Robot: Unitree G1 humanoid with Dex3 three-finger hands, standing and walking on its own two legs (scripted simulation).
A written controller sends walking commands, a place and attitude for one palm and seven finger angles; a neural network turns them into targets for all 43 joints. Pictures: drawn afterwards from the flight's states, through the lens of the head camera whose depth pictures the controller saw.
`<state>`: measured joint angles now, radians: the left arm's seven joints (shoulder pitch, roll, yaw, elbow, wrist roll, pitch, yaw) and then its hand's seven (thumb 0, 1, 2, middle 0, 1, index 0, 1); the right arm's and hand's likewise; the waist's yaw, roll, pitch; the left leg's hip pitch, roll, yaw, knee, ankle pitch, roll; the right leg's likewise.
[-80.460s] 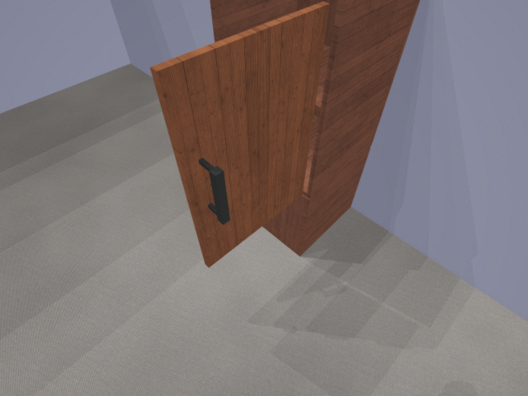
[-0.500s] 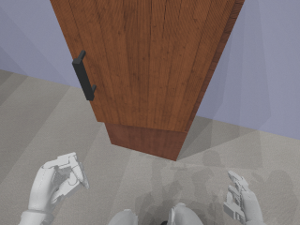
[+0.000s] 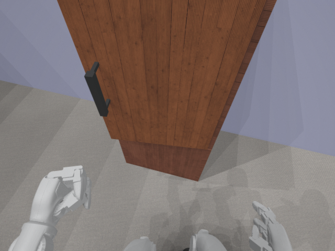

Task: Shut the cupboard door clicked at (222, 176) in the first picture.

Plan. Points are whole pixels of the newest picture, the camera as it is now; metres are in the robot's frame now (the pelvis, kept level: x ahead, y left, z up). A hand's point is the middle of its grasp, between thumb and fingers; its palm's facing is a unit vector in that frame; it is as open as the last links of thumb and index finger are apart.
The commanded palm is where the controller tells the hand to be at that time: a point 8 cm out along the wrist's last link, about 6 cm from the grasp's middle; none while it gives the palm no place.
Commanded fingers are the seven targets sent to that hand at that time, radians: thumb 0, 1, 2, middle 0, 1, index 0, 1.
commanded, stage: raise the hand and make a fist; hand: left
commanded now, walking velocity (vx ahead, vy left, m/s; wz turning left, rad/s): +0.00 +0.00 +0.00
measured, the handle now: (100, 90) +0.51 +0.22 +0.05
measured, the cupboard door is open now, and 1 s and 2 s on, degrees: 8 8 8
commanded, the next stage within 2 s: bring the fist close to the handle in 0.20 s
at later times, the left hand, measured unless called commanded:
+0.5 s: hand (87, 188) +0.24 +0.18 +0.05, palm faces -0.05 -1.00 -0.05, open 3.1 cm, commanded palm +0.24 +0.24 +0.05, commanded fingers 0.00 0.90 0.90 -1.30 -1.50 -1.30 -1.50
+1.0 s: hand (100, 141) +0.35 +0.19 +0.05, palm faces -0.06 -1.00 -0.03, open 3.1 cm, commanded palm +0.33 +0.24 +0.05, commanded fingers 0.00 0.90 0.90 -1.30 -1.50 -1.30 -1.50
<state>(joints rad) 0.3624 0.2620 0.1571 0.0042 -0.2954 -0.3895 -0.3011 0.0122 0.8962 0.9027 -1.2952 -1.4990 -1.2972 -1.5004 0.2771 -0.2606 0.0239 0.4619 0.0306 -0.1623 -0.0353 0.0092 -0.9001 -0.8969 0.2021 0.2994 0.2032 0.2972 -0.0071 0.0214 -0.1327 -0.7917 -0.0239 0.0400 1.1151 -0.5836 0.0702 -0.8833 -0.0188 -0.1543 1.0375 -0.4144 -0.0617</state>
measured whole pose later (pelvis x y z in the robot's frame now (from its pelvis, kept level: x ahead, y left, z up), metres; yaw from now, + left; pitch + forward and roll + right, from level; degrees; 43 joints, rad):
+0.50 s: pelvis -0.01 +0.00 -0.01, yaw +1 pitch +15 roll -2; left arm 0.23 0.27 0.15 0.09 -0.28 -0.40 -0.30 0.01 0.89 0.90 -1.30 -1.50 -1.30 -1.50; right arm 0.24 -0.26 0.04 0.48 0.03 -0.17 -0.04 0.01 -0.90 -0.90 0.20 0.30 0.20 0.30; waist 0.01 0.02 -0.13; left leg -0.83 -0.03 0.03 1.16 -0.58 0.07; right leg -0.92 -0.03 -0.16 1.07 -0.42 -0.07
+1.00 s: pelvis -0.01 -0.01 +0.00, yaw +0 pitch +16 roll -1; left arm -0.25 0.32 0.24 0.55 -0.26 -0.38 -0.32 0.01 0.89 0.90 -1.30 -1.50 -1.30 -1.50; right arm 0.28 -0.29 0.03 0.56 0.04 -0.11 -0.05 0.01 -0.90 -0.90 0.20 0.30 0.20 0.30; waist -0.04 0.01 -0.11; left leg -0.83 -0.02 0.05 1.09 -0.55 0.06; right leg -0.93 -0.02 -0.14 1.02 -0.38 -0.07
